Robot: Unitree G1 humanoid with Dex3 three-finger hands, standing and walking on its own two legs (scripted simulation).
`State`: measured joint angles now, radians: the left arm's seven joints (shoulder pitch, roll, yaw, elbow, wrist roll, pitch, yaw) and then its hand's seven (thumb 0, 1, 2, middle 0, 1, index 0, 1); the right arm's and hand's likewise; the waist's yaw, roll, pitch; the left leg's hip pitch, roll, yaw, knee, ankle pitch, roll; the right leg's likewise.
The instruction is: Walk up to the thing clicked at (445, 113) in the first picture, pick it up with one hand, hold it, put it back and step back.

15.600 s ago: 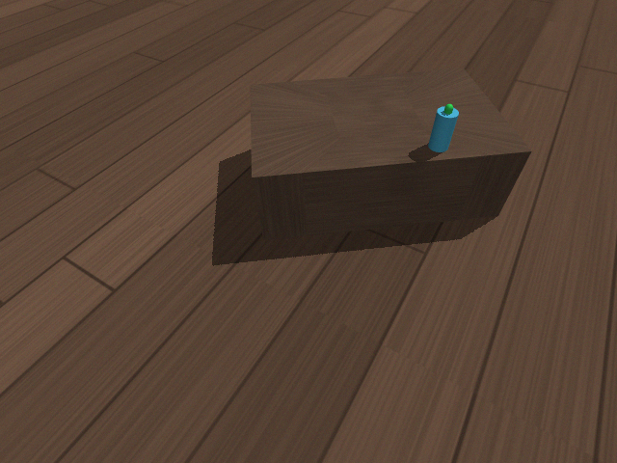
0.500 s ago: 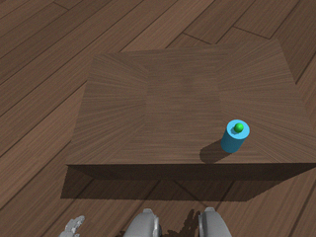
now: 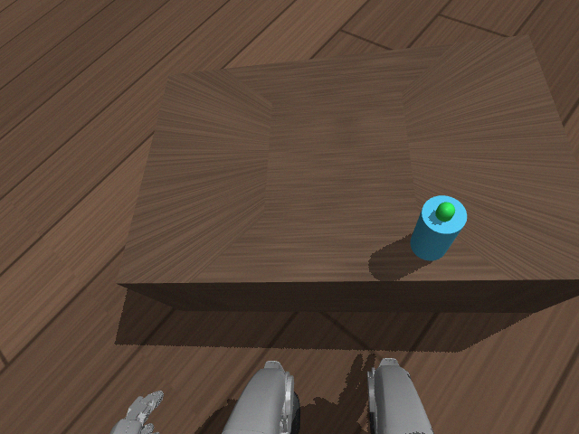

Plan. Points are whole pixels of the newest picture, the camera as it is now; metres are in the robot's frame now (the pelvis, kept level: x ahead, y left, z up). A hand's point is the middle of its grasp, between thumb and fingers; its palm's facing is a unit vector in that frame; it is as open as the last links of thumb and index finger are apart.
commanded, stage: approach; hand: right
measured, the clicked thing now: (437, 227) +0.47 -0.21 -0.22
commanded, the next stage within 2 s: close in in 0.34 s
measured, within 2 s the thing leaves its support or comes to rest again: neither
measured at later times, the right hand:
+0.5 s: hand (493, 252) +0.41 -0.31 -0.23, palm faces +0.14 +0.99 +0.00, open 17.6 cm
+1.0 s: hand (450, 246) +0.43 -0.24 -0.24, palm faces +0.19 +0.98 -0.01, open 17.3 cm
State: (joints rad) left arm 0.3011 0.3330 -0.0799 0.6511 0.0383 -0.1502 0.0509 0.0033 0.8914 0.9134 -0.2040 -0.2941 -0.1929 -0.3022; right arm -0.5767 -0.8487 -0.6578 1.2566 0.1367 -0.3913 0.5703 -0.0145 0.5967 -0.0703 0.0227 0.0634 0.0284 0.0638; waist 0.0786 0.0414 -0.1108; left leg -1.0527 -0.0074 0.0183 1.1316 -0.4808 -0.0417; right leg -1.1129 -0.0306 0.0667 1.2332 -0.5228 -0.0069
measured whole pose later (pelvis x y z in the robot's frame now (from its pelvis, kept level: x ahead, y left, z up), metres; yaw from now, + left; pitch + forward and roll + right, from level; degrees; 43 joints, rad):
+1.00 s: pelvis -0.06 +0.02 -0.25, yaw +2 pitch +35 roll +4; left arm 0.18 0.31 -0.04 0.63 0.05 -0.02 -0.02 0.00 0.91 0.89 -0.21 -0.30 -0.21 -0.30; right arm -0.75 -0.52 -0.57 0.96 0.13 -0.45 0.27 -0.02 0.47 -0.02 0.07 0.03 0.05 0.03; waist 0.12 -0.02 -0.18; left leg -2.02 -0.02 0.02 2.08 -0.66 -0.03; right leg -2.06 -0.01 0.11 2.13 -0.68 0.04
